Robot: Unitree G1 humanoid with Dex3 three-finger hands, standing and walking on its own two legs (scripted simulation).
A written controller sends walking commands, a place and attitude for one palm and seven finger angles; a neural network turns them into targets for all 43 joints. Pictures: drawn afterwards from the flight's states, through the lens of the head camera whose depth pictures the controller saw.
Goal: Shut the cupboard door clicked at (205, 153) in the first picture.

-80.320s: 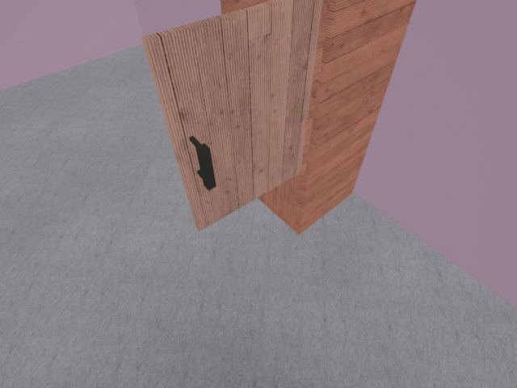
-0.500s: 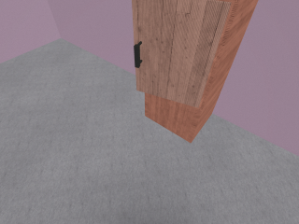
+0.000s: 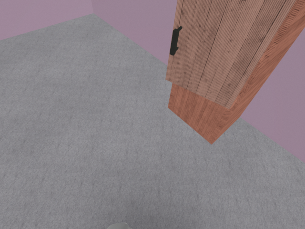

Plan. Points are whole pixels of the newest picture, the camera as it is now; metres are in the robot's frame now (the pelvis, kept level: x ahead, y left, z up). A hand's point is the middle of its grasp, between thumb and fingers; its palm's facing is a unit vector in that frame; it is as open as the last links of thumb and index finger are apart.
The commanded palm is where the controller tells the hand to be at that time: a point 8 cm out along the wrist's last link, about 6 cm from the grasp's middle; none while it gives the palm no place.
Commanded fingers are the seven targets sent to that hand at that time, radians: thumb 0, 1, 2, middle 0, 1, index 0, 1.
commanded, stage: walk to a spot facing it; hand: left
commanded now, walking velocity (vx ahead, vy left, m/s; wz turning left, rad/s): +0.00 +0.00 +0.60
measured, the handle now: (176, 40) +0.95 -0.09 -0.03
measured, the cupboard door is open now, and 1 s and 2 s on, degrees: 15 15 15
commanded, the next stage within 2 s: turn to face it in 1.36 s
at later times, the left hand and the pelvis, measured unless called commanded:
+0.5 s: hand out of the picture +0.00 +0.18 -0.13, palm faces +0.28 -0.91 -0.32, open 7.4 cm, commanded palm none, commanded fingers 0.00 0.90 0.90 -0.20 -0.30 -0.20 -0.30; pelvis -0.01 -0.05 +0.02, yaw +19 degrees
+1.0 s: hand out of the picture +0.02 +0.20 -0.14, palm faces +0.56 -0.78 -0.28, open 7.4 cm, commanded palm none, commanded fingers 0.00 0.90 0.90 -0.20 -0.30 -0.20 -0.30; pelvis +0.07 -0.03 +0.01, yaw +36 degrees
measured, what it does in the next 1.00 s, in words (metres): steps on the spot, turning left: right foot, then left foot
